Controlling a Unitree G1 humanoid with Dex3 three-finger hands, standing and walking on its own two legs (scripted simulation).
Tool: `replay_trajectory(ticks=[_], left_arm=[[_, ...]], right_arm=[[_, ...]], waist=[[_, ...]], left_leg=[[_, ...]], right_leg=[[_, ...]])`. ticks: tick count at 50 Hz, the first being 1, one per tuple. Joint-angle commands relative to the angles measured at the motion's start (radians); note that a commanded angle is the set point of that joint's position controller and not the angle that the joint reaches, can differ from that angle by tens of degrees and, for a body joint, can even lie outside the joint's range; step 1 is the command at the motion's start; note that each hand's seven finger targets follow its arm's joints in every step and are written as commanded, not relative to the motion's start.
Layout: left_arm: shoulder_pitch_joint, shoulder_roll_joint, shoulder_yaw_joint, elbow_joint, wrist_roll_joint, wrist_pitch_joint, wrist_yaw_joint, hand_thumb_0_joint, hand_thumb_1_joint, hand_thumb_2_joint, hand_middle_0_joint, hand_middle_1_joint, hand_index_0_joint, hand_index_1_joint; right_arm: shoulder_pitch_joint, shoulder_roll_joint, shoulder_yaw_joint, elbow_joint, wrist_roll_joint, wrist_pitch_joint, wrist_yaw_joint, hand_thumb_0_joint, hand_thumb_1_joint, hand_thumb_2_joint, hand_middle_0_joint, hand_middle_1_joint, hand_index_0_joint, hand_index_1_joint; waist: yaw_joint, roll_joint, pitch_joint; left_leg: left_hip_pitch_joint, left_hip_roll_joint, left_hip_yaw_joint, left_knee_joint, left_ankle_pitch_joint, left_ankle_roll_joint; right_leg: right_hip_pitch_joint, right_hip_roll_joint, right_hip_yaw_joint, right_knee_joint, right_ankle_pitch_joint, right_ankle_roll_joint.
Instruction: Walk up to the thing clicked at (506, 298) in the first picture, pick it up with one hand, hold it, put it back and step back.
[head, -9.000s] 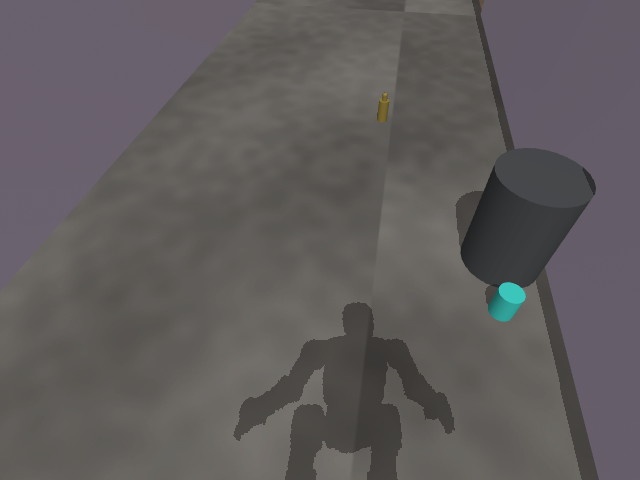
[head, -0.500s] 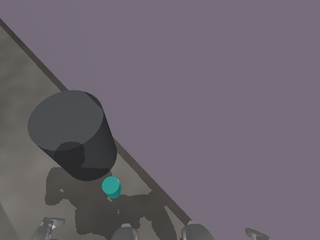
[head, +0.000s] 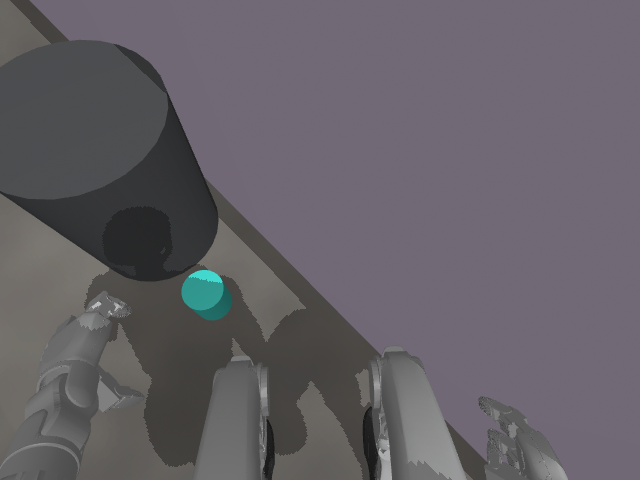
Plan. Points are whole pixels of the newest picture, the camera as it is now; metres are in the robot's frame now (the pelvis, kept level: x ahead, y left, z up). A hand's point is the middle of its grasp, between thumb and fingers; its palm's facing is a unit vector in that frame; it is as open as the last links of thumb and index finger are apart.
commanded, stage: rise first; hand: left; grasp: from above
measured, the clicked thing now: (208, 296) +0.46 +0.23 -0.48
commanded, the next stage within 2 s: approach in 1.68 s
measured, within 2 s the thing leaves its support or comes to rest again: neither
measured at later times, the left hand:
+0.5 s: hand (145, 332) +0.35 +0.29 -0.28, palm faces -0.48 -0.20 -0.86, open 13.0 cm
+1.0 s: hand (160, 316) +0.38 +0.28 -0.34, palm faces -0.48 -0.06 -0.88, open 13.3 cm
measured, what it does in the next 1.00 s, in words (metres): lowers itself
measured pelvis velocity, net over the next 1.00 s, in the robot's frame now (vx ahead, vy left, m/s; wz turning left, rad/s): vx -0.03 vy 0.00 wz -0.06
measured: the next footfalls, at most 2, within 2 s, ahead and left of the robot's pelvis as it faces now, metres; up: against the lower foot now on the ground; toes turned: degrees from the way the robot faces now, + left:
none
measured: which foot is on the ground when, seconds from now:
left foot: down 0.00-1.00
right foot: down 0.00-1.00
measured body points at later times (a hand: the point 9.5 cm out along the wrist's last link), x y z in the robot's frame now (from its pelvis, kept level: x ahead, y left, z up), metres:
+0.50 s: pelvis -0.03 -0.01 -0.13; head +0.18 +0.03 +0.27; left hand +0.37 +0.30 -0.23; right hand +0.08 -0.29 -0.25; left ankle +0.05 +0.12 -0.50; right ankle +0.06 -0.15 -0.50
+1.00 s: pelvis -0.03 +0.00 -0.17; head +0.20 +0.04 +0.22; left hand +0.41 +0.29 -0.29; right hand +0.04 -0.28 -0.29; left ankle +0.05 +0.12 -0.50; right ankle +0.06 -0.15 -0.50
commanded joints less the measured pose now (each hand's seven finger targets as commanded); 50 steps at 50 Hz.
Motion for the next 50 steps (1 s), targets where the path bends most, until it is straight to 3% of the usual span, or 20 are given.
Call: replay_trajectory(ticks=[1, 2, 4, 5, 11, 16, 19, 21, 22, 26, 28, 29, 31, 32, 35, 44, 50], left_arm=[[-0.198, 0.266, 0.057, -0.024, 0.092, -0.042, 0.068, 0.0, -0.351, 0.85, -0.21, -0.938, -0.214, -0.937], [-0.241, 0.268, 0.053, -0.007, 0.109, -0.049, 0.072, 0.0, -0.363, 0.859, -0.225, -0.92, -0.223, -0.924], [-0.286, 0.314, 0.066, 0.007, 0.14, -0.064, 0.083, 0.0, -0.349, 0.863, -0.212, -0.909, -0.211, -0.911], [-0.313, 0.287, 0.039, 0.013, 0.155, -0.071, 0.086, 0.0, -0.343, 0.861, -0.222, -0.899, -0.22, -0.903], [-0.447, 0.388, 0.066, 0.05, 0.234, -0.112, 0.126, 0.0, -0.339, 0.846, -0.221, -0.925, -0.232, -0.916], [-0.521, 0.395, 0.047, 0.107, 0.289, -0.137, 0.161, 0.0, -0.363, 0.862, -0.214, -0.906, -0.222, -0.898], [-0.594, 0.428, 0.042, 0.113, 0.32, -0.148, 0.182, 0.0, -0.343, 0.851, -0.233, -0.869, -0.239, -0.864], [-0.606, 0.415, 0.024, 0.146, 0.337, -0.151, 0.189, 0.0, -0.329, 0.836, -0.238, -0.861, -0.247, -0.852], [-0.589, 0.433, 0.04, 0.165, 0.344, -0.151, 0.194, 0.0, -0.335, 0.841, -0.247, -0.843, -0.25, -0.84], [-0.61, 0.443, 0.03, 0.19, 0.387, -0.151, 0.206, 0.0, -0.334, 0.841, -0.243, -0.83, -0.246, -0.827], [-0.619, 0.414, 0.011, 0.212, 0.399, -0.152, 0.211, 0.0, -0.322, 0.83, -0.252, -0.818, -0.255, -0.815], [-0.653, 0.44, 0.019, 0.199, 0.407, -0.155, 0.216, 0.0, -0.327, 0.833, -0.253, -0.815, -0.254, -0.814], [-0.647, 0.425, 0.008, 0.225, 0.424, -0.156, 0.222, 0.0, -0.33, 0.834, -0.245, -0.823, -0.248, -0.819], [-0.651, 0.453, 0.026, 0.224, 0.431, -0.159, 0.228, 0.0, -0.324, 0.83, -0.259, -0.807, -0.26, -0.807], [-0.666, 0.462, 0.031, 0.227, 0.452, -0.164, 0.245, 0.0, -0.339, 0.84, -0.244, -0.827, -0.246, -0.825], [-0.718, 0.453, 0.011, 0.258, 0.498, -0.174, 0.279, 0.0, -0.394, 0.882, -0.215, -0.849, -0.211, -0.854], [-0.743, 0.47, 0.022, 0.265, 0.518, -0.181, 0.296, 0.0, -0.419, 0.903, -0.193, -0.874, -0.19, -0.878]], right_arm=[[0.071, -0.193, -0.103, -0.045, 0.007, -0.01, -0.012, 0.0, -0.864, -0.896, 0.199, 0.3, 0.2, 0.3], [0.072, -0.197, -0.104, -0.04, 0.004, -0.002, -0.009, 0.0, -0.872, -0.898, 0.199, 0.301, 0.2, 0.301], [0.067, -0.204, -0.111, -0.034, -0.001, 0.012, -0.005, 0.0, -0.86, -0.894, 0.2, 0.3, 0.2, 0.3], [0.064, -0.202, -0.115, -0.025, -0.005, 0.018, -0.004, 0.0, -0.861, -0.895, 0.2, 0.3, 0.2, 0.3], [0.06, -0.202, -0.108, -0.008, -0.018, 0.064, 0.003, 0.0, -0.889, -0.902, 0.199, 0.3, 0.2, 0.3], [0.063, -0.201, -0.104, 0.007, -0.034, 0.098, 0.009, 0.0, -0.907, -0.907, 0.199, 0.3, 0.2, 0.3], [0.052, -0.204, -0.103, 0.004, -0.042, 0.121, 0.013, 0.0, -0.908, -0.906, 0.199, 0.3, 0.2, 0.3], [0.058, -0.202, -0.097, 0.012, -0.05, 0.131, 0.017, 0.0, -0.908, -0.906, 0.199, 0.3, 0.2, 0.3], [0.053, -0.201, -0.095, 0.012, -0.051, 0.137, 0.018, 0.0, -0.91, -0.907, 0.199, 0.3, 0.2, 0.3], [0.064, -0.208, -0.091, 0.023, -0.059, 0.154, 0.024, 0.0, -0.908, -0.905, 0.199, 0.3, 0.2, 0.3], [0.067, -0.21, -0.086, 0.029, -0.063, 0.16, 0.03, 0.0, -0.907, -0.905, 0.199, 0.3, 0.2, 0.3], [0.067, -0.214, -0.089, 0.029, -0.063, 0.163, 0.032, 0.0, -0.906, -0.905, 0.199, 0.3, 0.2, 0.3], [0.074, -0.215, -0.084, 0.036, -0.069, 0.167, 0.036, 0.0, -0.906, -0.904, 0.199, 0.3, 0.2, 0.3], [0.075, -0.217, -0.084, 0.032, -0.069, 0.171, 0.039, 0.0, -0.906, -0.905, 0.199, 0.3, 0.2, 0.3], [0.077, -0.217, -0.082, 0.036, -0.074, 0.176, 0.043, 0.0, -0.908, -0.905, 0.199, 0.3, 0.2, 0.3], [0.099, -0.225, -0.079, 0.058, -0.089, 0.179, 0.054, 0.0, -0.91, -0.906, 0.199, 0.3, 0.2, 0.3], [0.109, -0.232, -0.076, 0.066, -0.098, 0.184, 0.062, 0.0, -0.91, -0.905, 0.199, 0.3, 0.2, 0.3]], waist=[[0.03, 0.051, -0.536], [0.019, 0.051, -0.532], [0.029, 0.063, -0.564], [0.022, 0.068, -0.568], [0.007, 0.055, -0.607], [-0.011, 0.067, -0.586], [-0.024, 0.1, -0.581], [-0.035, 0.108, -0.566], [-0.027, 0.09, -0.57], [-0.027, 0.139, -0.573], [-0.041, 0.156, -0.536], [-0.044, 0.162, -0.54], [-0.05, 0.165, -0.544], [-0.046, 0.159, -0.559], [-0.046, 0.163, -0.563], [-0.072, 0.208, -0.564], [-0.086, 0.204, -0.586]], left_leg=[[0.271, -0.03, 0.003, -0.136, 0.225, 0.012], [0.233, -0.031, -0.005, -0.126, 0.197, 0.01], [0.219, -0.031, -0.013, -0.102, 0.165, 0.01], [0.219, -0.029, -0.012, -0.085, 0.15, 0.01], [0.104, -0.039, 0.019, 0.035, 0.146, 0.025], [0.045, -0.041, 0.024, 0.1, 0.12, 0.03], [0.042, -0.04, 0.017, 0.114, 0.083, 0.028], [0.023, -0.04, 0.019, 0.133, 0.075, 0.029], [0.015, -0.041, 0.015, 0.143, 0.08, 0.03], [0.026, -0.04, 0.009, 0.165, 0.119, 0.026], [0.022, -0.037, -0.008, 0.162, 0.113, 0.023], [0.007, -0.038, -0.008, 0.169, 0.101, 0.026], [0.023, -0.037, -0.009, 0.187, 0.123, 0.026], [0.008, -0.038, -0.011, 0.188, 0.122, 0.026], [-0.005, -0.04, -0.004, 0.203, 0.119, 0.029], [-0.005, -0.034, -0.018, 0.23, 0.133, 0.025], [-0.007, -0.034, -0.02, 0.259, 0.171, 0.026]], right_leg=[[0.157, 0.035, -0.045, -0.105, 0.196, -0.075], [0.128, 0.032, -0.051, -0.082, 0.175, -0.076], [0.094, 0.03, -0.06, -0.047, 0.144, -0.075], [0.07, 0.028, -0.063, -0.038, 0.133, -0.074], [0.04, 0.031, -0.067, 0.025, 0.121, -0.069], [-0.033, 0.036, -0.076, 0.072, 0.088, -0.068], [-0.085, 0.04, -0.085, 0.097, 0.057, -0.072], [-0.095, 0.04, -0.089, 0.114, 0.055, -0.07], [-0.097, 0.04, -0.092, 0.125, 0.057, -0.07], [-0.144, 0.041, -0.1, 0.164, 0.095, -0.074], [-0.189, 0.038, -0.111, 0.188, 0.094, -0.073], [-0.196, 0.04, -0.112, 0.195, 0.089, -0.074], [-0.202, 0.037, -0.115, 0.205, 0.11, -0.071], [-0.196, 0.039, -0.117, 0.216, 0.109, -0.073], [-0.203, 0.041, -0.116, 0.221, 0.112, -0.071], [-0.27, 0.04, -0.125, 0.27, 0.126, -0.068], [-0.27, 0.039, -0.127, 0.297, 0.157, -0.064]])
